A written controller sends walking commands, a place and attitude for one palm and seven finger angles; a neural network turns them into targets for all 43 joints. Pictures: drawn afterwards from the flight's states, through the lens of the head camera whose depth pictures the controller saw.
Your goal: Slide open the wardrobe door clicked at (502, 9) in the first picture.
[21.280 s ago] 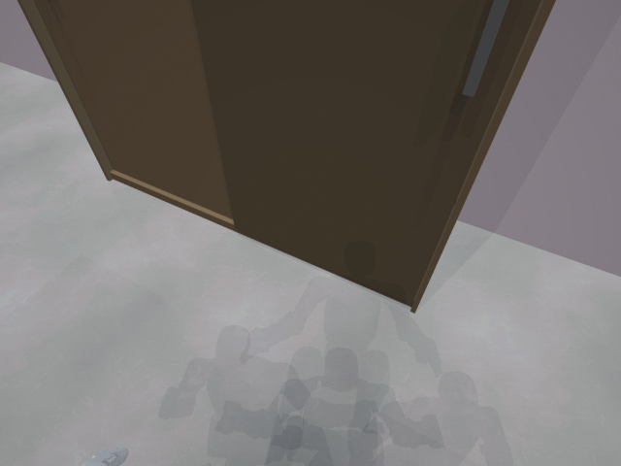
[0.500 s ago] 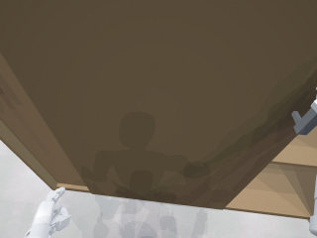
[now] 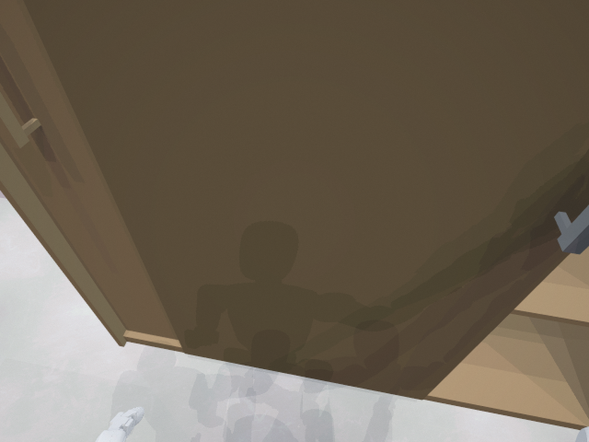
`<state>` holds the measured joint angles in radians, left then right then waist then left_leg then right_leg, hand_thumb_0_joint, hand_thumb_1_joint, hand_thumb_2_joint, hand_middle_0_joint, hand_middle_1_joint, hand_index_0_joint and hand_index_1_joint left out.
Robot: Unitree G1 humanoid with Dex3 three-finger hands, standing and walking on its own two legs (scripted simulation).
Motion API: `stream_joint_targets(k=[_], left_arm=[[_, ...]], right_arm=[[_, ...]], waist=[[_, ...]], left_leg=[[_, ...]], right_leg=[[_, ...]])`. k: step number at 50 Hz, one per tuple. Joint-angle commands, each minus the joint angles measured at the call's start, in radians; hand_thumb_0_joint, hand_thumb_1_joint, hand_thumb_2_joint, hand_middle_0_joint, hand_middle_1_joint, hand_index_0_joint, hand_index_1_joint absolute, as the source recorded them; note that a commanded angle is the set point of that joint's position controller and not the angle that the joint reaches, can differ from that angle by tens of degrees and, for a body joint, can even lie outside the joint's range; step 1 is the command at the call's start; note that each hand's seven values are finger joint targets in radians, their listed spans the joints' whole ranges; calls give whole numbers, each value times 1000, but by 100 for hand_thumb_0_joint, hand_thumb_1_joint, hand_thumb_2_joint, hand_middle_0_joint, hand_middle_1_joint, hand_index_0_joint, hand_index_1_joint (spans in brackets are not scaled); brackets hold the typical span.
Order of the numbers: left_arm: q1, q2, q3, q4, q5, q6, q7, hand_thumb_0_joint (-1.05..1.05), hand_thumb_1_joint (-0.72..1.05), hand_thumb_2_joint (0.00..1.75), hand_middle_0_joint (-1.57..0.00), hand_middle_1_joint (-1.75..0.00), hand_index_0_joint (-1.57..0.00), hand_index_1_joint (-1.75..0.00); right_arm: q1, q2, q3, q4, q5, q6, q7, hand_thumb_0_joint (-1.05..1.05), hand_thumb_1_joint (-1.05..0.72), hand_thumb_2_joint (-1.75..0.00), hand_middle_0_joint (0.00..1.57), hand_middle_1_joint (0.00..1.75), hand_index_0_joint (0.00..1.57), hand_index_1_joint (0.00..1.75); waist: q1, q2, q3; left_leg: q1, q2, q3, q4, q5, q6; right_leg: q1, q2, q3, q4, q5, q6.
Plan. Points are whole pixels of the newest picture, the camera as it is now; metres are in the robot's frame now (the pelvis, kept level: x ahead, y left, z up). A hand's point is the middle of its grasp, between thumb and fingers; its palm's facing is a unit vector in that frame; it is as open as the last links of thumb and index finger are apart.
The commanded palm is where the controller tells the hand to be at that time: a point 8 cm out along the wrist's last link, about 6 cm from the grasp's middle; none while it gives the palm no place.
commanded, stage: stop walking and hold the door there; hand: right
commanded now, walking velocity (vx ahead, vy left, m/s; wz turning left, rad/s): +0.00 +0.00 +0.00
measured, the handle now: out of the picture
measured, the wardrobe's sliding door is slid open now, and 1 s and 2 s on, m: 0.53 0.52 0.52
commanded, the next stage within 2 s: loosen the grip on the handle in 1.80 s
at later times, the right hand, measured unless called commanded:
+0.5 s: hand out of the picture +0.37 -0.32 +0.22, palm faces +0.43 +0.88 -0.17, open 5.8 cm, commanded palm +0.33 -0.35 +0.19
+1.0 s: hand out of the picture +0.36 -0.33 +0.21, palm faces +0.26 +0.95 -0.19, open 6.9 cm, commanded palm +0.34 -0.36 +0.19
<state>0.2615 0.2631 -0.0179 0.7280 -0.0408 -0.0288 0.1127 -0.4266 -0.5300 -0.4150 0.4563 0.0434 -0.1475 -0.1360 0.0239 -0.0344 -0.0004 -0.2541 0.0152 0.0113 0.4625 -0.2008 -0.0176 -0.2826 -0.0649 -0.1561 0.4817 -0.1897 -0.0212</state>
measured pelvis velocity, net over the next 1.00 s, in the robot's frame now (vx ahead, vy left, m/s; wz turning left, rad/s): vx -0.03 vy -0.16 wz -0.12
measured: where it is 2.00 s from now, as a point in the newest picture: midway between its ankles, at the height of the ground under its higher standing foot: outside the picture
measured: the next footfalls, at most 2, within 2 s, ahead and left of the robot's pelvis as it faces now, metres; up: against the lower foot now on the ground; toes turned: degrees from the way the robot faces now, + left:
left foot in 0.66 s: -0.01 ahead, +0.06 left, +0.00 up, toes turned +7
right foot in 0.94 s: +0.02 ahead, -0.31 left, +0.00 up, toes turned -5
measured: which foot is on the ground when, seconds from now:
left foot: down 0.00-0.34, up 0.36-0.64, down 0.66-0.92, up 0.94-1.00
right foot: down 0.00-0.64, up 0.66-0.92, down 0.94-1.00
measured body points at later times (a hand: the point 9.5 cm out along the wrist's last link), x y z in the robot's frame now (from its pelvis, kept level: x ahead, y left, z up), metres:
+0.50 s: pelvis -0.02 -0.06 +0.00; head +0.02 -0.05 +0.44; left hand +0.17 +0.17 -0.10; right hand +0.34 -0.36 +0.23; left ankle -0.03 +0.08 -0.68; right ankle +0.04 -0.10 -0.74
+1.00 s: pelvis -0.03 -0.16 -0.03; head +0.03 -0.15 +0.42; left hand +0.16 +0.09 -0.14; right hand +0.34 -0.38 +0.22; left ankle -0.05 +0.01 -0.70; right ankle +0.02 -0.34 -0.74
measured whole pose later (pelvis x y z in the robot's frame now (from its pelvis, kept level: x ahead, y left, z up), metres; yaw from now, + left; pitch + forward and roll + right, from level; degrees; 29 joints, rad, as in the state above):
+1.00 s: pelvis -0.03 -0.16 -0.03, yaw -7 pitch -2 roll -3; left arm 0.12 0.25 0.06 0.68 -0.03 -0.05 0.07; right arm -0.58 -0.27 -0.10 0.07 0.00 -0.10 -0.13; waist 0.02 0.04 0.18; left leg -0.38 0.20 -0.01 1.04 -0.55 -0.06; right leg -0.36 -0.09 -0.10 0.65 -0.21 0.06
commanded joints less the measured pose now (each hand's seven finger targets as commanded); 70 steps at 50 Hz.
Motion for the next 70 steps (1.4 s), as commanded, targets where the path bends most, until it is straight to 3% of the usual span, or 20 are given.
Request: stream_joint_targets(k=[1, 11, 15, 17, 21, 29, 31, 32, 33, 35, 37, 43, 45, 46, 47, 54, 57, 61, 64, 70], left_arm=[[-96, 162, 62, -142, -6, -53, 13, 0, 90, 90, -20, -30, -20, -30], [-122, 167, 84, -157, 2, -22, -10, 0, 90, 90, -20, -30, -20, -30], [-135, 161, 81, -182, 4, -18, -22, 0, 90, 90, -20, -30, -20, -30], [-174, 162, 68, -214, 2, -25, -24, 0, 90, 90, -20, -30, -20, -30], [-148, 151, 68, -192, 2, -59, -26, 0, 90, 90, -20, -30, -20, -30], [-229, 113, 23, -205, 29, -80, -43, 0, 90, 90, -20, -30, -20, -30], [-234, 114, 22, -212, 36, -66, -56, 0, 90, 90, -20, -30, -20, -30], [-224, 102, 29, -225, 36, -44, -64, 0, 90, 90, -20, -30, -20, -30], [-202, 139, 35, -205, 47, -50, -59, 0, 90, 90, -20, -30, -20, -30], [-192, 88, 27, -189, 28, -69, -71, 0, 90, 90, -20, -30, -20, -30], [-198, 79, 21, -176, 30, -66, -60, 0, 90, 90, -20, -30, -20, -30], [-236, 26, 36, -195, 40, -51, -34, 0, 90, 90, -20, -30, -20, -30], [-191, 63, 64, -204, 25, -48, -32, 0, 90, 90, -20, -30, -20, -30], [-183, 107, 83, -224, 15, -58, -39, 0, 90, 90, -20, -30, -20, -30], [-161, 98, 79, -216, 7, -76, -59, 0, 90, 90, -20, -30, -20, -30], [-201, 56, 36, -186, 12, -98, -61, 0, 90, 90, -20, -30, -20, -30], [-205, 32, 30, -193, 21, -93, -58, 0, 90, 90, -20, -30, -20, -30], [-201, 15, -3, -169, 40, -100, -36, 0, 90, 90, -20, -30, -20, -30], [-209, 51, 22, -189, 33, -83, -52, 0, 90, 90, -20, -30, -20, -30], [-182, 53, 22, -200, 31, -64, -75, 0, 90, 90, -20, -30, -20, -30]], right_arm=[[-265, -325, -72, -104, -16, -33, -4, 0, -90, -90, 45, 140, 45, 140], [-325, -310, -44, -111, -15, -52, 10, 0, -90, -90, 45, 140, 45, 140], [-379, -210, 42, -196, -19, -72, 17, 0, -90, -90, 45, 140, 45, 140], [-422, -133, 117, -320, -11, -100, 21, 0, -90, -90, 45, 140, 45, 140], [-418, -127, 124, -383, 3, -87, 18, 0, -90, -90, 45, 140, 45, 140], [-503, -144, 108, -419, 20, -31, 20, 0, -90, -90, 45, 140, 45, 140], [-490, -177, 84, -398, 14, -34, 21, 0, -90, -90, 45, 140, 45, 140], [-485, -215, 69, -375, 7, -40, 19, 0, -90, -90, 45, 140, 45, 140], [-481, -199, 55, -312, 31, -36, 13, 0, -90, -90, 45, 140, 45, 140], [-595, -51, 167, -461, 38, -55, 21, 0, -90, -90, 45, 140, 45, 140], [-549, -142, 73, -447, 9, -63, 11, 0, -90, -90, 45, 140, 45, 140], [-538, -47, 132, -566, -19, -77, 21, 0, -90, -90, 45, 140, 45, 140], [-542, 44, 207, -639, -13, -82, 31, 0, -90, -90, 45, 140, 45, 140], [-536, 134, 286, -686, 5, -88, 46, 0, -90, -90, 45, 140, 45, 140], [-604, 224, 378, -716, 4, -99, 62, 0, -90, -90, 45, 140, 45, 140], [-646, 236, 417, -601, 2, -39, 81, 0, -90, -90, 45, 140, 45, 140], [-569, 195, 367, -503, 17, 0, 78, 0, -90, -90, 45, 140, 45, 140], [-542, 205, 346, -536, 4, -31, 63, 0, -90, -90, 45, 140, 45, 140], [-568, 307, 459, -552, 8, -58, 78, 0, -90, -90, 45, 140, 45, 140], [-573, 381, 541, -523, -6, -59, 90, 0, -90, -90, 45, 140, 45, 140]], waist=[[-20, 9, -161], [-19, 176, -156], [-4, 80, -165], [-8, -235, -203], [-15, -60, -260], [-49, -126, -284], [-76, 12, -300], [-74, 343, -249], [-61, 284, -174], [-29, 252, -216], [-41, 252, -188], [-46, 269, -232], [8, 79, -332], [20, -172, -358], [22, -155, -380], [-13, -62, -265], [-32, 457, -161], [-37, 237, -260], [-46, 19, -363], [-20, -112, -274]], left_leg=[[-15, 81, -83, -113, -37, 22], [61, 349, -219, -116, 157, 109], [-66, 245, -64, 37, 40, 43], [-190, 63, 66, 376, -283, -7], [-243, 60, 60, 596, -325, -20], [76, 53, 151, 188, -239, -3], [323, 184, 44, -89, -83, 76], [465, 511, -412, -200, -7, 211], [365, 687, -556, -204, 189, 275], [410, 564, -278, -58, 400, 181], [361, 472, -80, -12, 474, 92], [198, 350, 117, 164, 640, 35], [-16, 227, 196, 472, 448, -20], [-234, 82, 172, 720, -180, -61], [-247, 26, 63, 820, -492, -34], [124, 43, 6, 34, -39, 1], [105, 271, -310, -142, 173, 138], [283, 219, -103, 56, 586, 118], [75, 84, 3, 139, 266, 0], [-5, 12, 22, 99, -83, 13]], right_leg=[[90, -95, 139, -112, -94, -13], [-9, 19, 156, 69, -85, 11], [126, -52, 182, -66, 20, -18], [198, -213, 414, -188, 219, -73], [290, -197, 326, -95, 460, -150], [131, -116, 238, -146, 187, -95], [-78, -49, 227, 52, 47, -10], [-396, 59, 183, 391, -237, 45], [-497, 52, 297, 683, -318, 79], [-507, 11, 342, 810, -241, 82], [-449, -15, 248, 659, -236, 70], [10, 115, -92, 79, -81, 70], [327, 38, -29, -6, 209, 40], [442, -208, 302, -3, 608, -89], [409, -307, 443, -30, 713, -185], [100, -168, 158, 93, 165, -52], [-89, 55, 141, 394, -246, 46], [-34, 47, 120, 93, -165, 39], [325, -143, 229, -30, 553, -23], [323, -210, 254, -8, 658, -68]])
